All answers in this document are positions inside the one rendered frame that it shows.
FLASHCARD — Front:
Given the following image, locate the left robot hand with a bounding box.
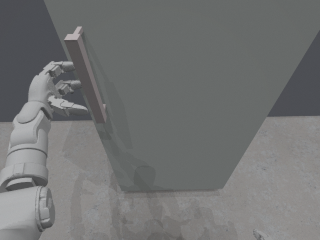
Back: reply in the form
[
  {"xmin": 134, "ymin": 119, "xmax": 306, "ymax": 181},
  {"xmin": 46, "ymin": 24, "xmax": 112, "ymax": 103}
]
[{"xmin": 28, "ymin": 61, "xmax": 89, "ymax": 117}]

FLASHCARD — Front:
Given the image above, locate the left robot upper arm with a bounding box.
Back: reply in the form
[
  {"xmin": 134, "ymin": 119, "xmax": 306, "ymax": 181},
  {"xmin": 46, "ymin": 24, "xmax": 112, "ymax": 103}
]
[{"xmin": 0, "ymin": 185, "xmax": 56, "ymax": 240}]

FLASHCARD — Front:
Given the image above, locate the fridge door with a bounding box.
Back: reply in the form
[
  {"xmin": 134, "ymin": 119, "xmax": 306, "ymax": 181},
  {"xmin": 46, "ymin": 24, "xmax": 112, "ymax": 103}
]
[{"xmin": 44, "ymin": 0, "xmax": 320, "ymax": 191}]

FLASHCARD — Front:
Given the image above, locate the robot left forearm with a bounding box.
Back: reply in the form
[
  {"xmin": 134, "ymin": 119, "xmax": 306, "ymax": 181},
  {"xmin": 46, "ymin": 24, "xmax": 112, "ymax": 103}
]
[{"xmin": 0, "ymin": 101, "xmax": 53, "ymax": 193}]

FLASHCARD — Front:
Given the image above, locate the right robot hand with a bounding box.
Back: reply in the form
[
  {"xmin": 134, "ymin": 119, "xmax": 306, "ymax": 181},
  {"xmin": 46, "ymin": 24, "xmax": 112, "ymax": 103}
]
[{"xmin": 253, "ymin": 229, "xmax": 273, "ymax": 240}]

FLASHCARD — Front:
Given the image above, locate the handle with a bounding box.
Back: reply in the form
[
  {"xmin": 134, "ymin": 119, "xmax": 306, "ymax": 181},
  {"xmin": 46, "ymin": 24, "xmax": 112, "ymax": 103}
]
[{"xmin": 64, "ymin": 26, "xmax": 107, "ymax": 124}]

